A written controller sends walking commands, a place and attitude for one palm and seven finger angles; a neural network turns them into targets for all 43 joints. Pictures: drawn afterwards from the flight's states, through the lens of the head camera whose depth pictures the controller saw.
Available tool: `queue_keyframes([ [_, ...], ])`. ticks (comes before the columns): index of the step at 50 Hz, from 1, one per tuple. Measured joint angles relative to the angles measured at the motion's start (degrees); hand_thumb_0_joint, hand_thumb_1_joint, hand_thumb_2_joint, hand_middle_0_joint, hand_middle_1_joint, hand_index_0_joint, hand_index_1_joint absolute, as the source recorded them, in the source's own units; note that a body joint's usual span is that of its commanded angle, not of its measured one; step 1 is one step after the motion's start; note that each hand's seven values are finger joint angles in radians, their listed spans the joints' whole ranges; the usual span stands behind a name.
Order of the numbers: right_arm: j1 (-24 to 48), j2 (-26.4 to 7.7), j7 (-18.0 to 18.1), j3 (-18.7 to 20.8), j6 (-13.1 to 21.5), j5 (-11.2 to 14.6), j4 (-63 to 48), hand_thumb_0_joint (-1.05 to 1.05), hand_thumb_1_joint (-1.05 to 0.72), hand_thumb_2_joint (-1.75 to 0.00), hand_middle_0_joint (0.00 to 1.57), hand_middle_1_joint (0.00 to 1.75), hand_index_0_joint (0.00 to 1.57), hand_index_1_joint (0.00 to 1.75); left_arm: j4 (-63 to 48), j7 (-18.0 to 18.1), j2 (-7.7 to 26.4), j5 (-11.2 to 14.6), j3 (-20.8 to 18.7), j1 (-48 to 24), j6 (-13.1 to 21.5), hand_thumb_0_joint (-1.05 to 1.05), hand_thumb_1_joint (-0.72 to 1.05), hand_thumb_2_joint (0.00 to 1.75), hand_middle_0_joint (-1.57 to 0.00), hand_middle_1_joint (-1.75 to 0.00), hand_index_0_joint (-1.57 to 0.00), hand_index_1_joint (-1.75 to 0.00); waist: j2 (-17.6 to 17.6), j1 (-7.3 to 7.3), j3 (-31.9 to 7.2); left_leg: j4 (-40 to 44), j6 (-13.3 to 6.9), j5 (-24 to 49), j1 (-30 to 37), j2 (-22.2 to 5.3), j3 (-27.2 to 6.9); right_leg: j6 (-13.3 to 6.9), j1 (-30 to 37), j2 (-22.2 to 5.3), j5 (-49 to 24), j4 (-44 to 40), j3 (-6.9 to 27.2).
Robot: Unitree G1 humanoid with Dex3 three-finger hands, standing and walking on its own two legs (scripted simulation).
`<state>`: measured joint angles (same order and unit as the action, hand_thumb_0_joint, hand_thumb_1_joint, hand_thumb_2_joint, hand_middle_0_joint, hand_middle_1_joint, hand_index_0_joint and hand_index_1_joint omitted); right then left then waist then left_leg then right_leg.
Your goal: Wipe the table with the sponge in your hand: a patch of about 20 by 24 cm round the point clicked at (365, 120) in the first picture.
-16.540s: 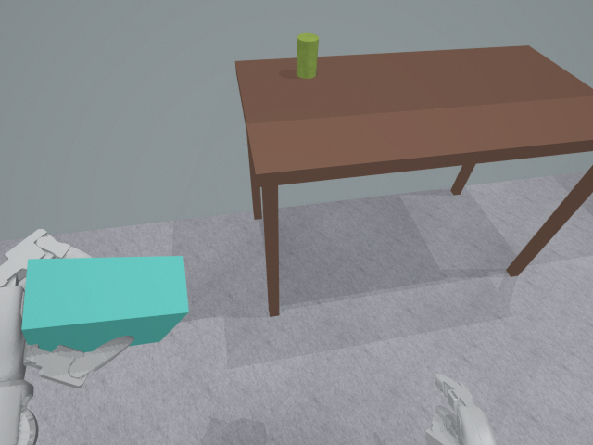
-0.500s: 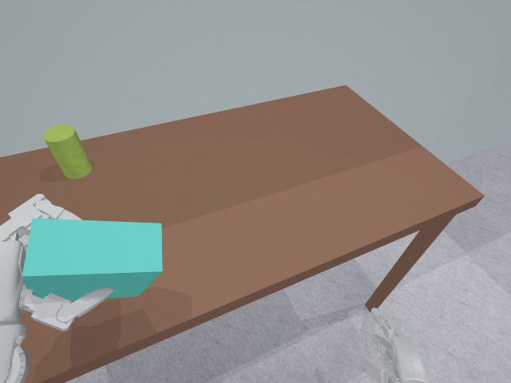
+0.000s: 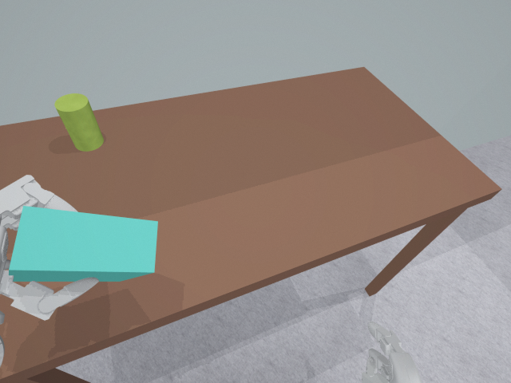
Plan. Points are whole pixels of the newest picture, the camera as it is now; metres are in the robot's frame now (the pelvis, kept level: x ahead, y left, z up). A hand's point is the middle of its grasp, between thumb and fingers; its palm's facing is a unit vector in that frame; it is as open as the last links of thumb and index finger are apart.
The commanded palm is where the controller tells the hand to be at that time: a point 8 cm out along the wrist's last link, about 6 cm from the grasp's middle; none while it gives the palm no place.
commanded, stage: come to a stop and stand still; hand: left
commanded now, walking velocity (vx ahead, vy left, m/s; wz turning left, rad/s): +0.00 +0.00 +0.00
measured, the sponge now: (101, 252) +0.23 +0.22 +0.12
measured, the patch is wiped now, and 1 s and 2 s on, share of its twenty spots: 0.00 0.00 0.00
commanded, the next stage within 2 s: look again from close up in 0.80 s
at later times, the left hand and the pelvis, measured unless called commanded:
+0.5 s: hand (76, 243) +0.23 +0.23 +0.16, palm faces +0.35 -0.85 -0.40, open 10.1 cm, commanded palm +0.17 +0.27 +0.18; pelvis +0.01 -0.01 +0.00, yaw +0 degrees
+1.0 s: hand (96, 242) +0.23 +0.21 +0.16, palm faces +0.32 -0.86 -0.40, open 10.1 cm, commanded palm +0.17 +0.25 +0.18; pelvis +0.01 -0.03 +0.00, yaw +0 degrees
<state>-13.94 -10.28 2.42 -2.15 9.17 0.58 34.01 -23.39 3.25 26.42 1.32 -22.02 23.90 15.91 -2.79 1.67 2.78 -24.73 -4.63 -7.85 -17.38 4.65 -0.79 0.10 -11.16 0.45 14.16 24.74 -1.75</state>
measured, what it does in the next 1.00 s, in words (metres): stands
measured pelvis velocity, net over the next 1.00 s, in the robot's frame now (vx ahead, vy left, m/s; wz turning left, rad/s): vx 0.01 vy -0.03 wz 0.00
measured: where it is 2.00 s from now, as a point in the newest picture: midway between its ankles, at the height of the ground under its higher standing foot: outside the picture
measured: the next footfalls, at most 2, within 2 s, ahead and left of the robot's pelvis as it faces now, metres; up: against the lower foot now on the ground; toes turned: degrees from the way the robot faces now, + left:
none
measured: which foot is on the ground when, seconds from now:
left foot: down 0.00-1.00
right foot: down 0.00-1.00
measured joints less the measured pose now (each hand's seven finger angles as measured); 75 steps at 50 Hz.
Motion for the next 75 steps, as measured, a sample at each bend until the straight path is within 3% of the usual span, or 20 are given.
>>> queue_keyframes([
  [4, 0.92, -0.20, -0.63, -0.28, 1.22, -0.09, 0.26, 0.01, -0.90, -0.90, 0.21, 0.30, 0.20, 0.30, 0.00, 1.41, -2.58, 0.08, -1.05, -3.00, -0.40, -0.02, -0.50, 1.03, -0.73, -1.35, -0.75, -1.33, 0.58, 0.52, -0.04, 0.29, 0.02, 0.21, 0.08, -0.06, -0.31, 0.01, 0.55, 0.10, -0.62, -1.19, -0.28],
  [10, 2.81, -0.31, -1.23, -0.36, 1.38, -0.38, 0.01, 0.01, -0.90, -0.90, 0.21, 0.30, 0.20, 0.30, -2.84, 1.20, -5.86, -0.36, 3.21, -0.92, -0.03, -0.01, -0.50, 1.03, -0.73, -1.35, -0.74, -1.33, 1.30, 0.14, -1.30, 1.15, 0.10, 0.27, 0.84, -0.19, 0.10, 0.12, 1.32, 0.18, -1.04, -2.43, 0.21],
  [19, 3.33, -0.35, -0.11, -0.45, -0.65, -0.13, -1.49, 0.01, -0.90, -0.90, 0.21, 0.30, 0.20, 0.30, -0.08, 0.72, -3.20, 0.18, 1.94, 0.17, -2.26, -0.01, -0.51, 1.03, -0.73, -1.34, -0.75, -1.33, 1.48, -0.58, -1.50, 1.50, 0.78, 0.27, 1.09, -0.89, -0.40, -0.64, 1.98, 0.96, -1.42, -3.61, -0.18],
  [28, 2.30, -1.87, 0.15, 0.10, -1.21, -0.08, -0.35, 0.01, -0.90, -0.90, 0.21, 0.30, 0.20, 0.30, -2.64, 1.42, -5.28, 0.56, 3.40, 1.10, -3.08, -0.01, -0.50, 1.03, -0.73, -1.34, -0.75, -1.33, 2.14, -0.28, -1.39, 0.79, 1.37, -0.47, 1.21, -1.55, -0.93, -1.29, 2.83, 1.71, -1.39, -4.37, -0.59],
  [38, 2.43, -1.82, 0.66, 0.24, -2.39, 0.23, -0.55, 0.01, -0.90, -0.90, 0.21, 0.30, 0.20, 0.30, -1.04, 1.46, -4.31, 1.26, 2.96, 1.74, -4.41, -0.01, -0.50, 1.03, -0.73, -1.34, -0.75, -1.33, 2.98, -1.18, -2.18, 0.55, 1.96, -0.97, 1.54, -2.21, -1.01, -1.90, 3.41, 2.39, -1.37, -4.87, -0.54],
  [63, 2.89, -1.86, 1.17, 0.00, -3.00, 0.26, -0.78, 0.01, -0.90, -0.90, 0.21, 0.30, 0.20, 0.30, -1.80, 1.65, -4.89, 1.65, 4.05, 2.13, -5.67, -0.01, -0.50, 1.03, -0.73, -1.34, -0.74, -1.33, 3.01, -0.65, -1.96, 1.65, 2.01, -0.32, 2.19, -2.09, -1.26, -1.95, 4.06, 2.30, -1.84, -5.81, -0.77],
  [64, 1.76, -2.55, 2.57, -1.05, -3.45, 1.88, -2.48, 0.01, -0.90, -0.90, 0.21, 0.30, 0.20, 0.30, -1.68, 1.16, -2.77, 0.82, 4.61, -0.23, -5.75, -0.01, -0.50, 1.03, -0.73, -1.34, -0.74, -1.33, 3.17, -0.06, -1.57, 0.83, 1.93, -0.49, 1.62, -2.05, -1.68, -1.73, 3.80, 2.34, -1.61, -5.26, -1.24],
  [65, 1.13, -2.85, 3.20, -1.14, -2.97, 1.24, -2.90, 0.01, -0.90, -0.90, 0.21, 0.30, 0.20, 0.30, -0.63, -0.07, 0.29, -1.02, 4.52, -4.68, -6.06, -0.01, -0.50, 1.03, -0.73, -1.34, -0.75, -1.33, 3.13, 1.26, -0.82, -0.34, 1.92, -0.83, 1.15, -1.96, -1.83, -1.77, 3.12, 2.26, -0.99, -3.61, -1.49],
  [67, 2.69, -3.15, 1.62, -1.19, -2.71, -0.81, -0.88, 0.01, -0.90, -0.90, 0.21, 0.30, 0.20, 0.30, 2.06, -1.18, 4.46, -2.75, 2.47, -12.11, -8.45, -0.01, -0.51, 1.03, -0.74, -1.34, -0.75, -1.32, 2.96, 1.86, 0.07, -2.14, 2.15, -1.38, 0.43, -1.79, -1.86, -2.24, 1.79, 2.07, 0.36, -0.44, -1.67],
  [68, 3.69, -3.27, 0.77, -1.33, -3.08, -1.07, 0.02, 0.01, -0.90, -0.90, 0.21, 0.30, 0.20, 0.30, 2.84, -1.51, 5.10, -2.27, 1.06, -14.22, -10.53, -0.01, -0.51, 1.03, -0.74, -1.34, -0.75, -1.32, 2.99, 1.84, -0.08, -2.63, 2.28, -1.56, 0.19, -1.84, -1.48, -2.34, 1.15, 2.03, 0.75, 0.69, -1.34],
  [72, 5.81, -3.97, -0.67, -1.21, -3.92, 0.23, 1.25, 0.01, -0.90, -0.90, 0.21, 0.30, 0.20, 0.30, 2.89, -3.28, 1.31, 2.78, -1.73, -13.65, -19.78, -0.01, -0.50, 1.03, -0.73, -1.34, -0.74, -1.33, 4.91, 0.83, -2.12, -3.84, 2.17, -2.49, 0.29, -2.13, 0.36, -2.12, 0.23, 2.07, 1.60, 3.07, 0.43],
  [75, 5.99, -4.63, -0.74, -1.06, -5.04, 0.85, -0.04, 0.01, -0.90, -0.90, 0.21, 0.30, 0.20, 0.30, 1.00, -4.79, -0.26, -0.53, 2.05, -8.27, -24.31, -0.01, -0.50, 1.03, -0.72, -1.35, -0.74, -1.34, 6.17, 0.46, -2.79, -4.43, 1.83, -2.88, 0.59, -1.97, 1.09, -1.95, -0.07, 1.83, 2.31, 4.64, 1.08],
])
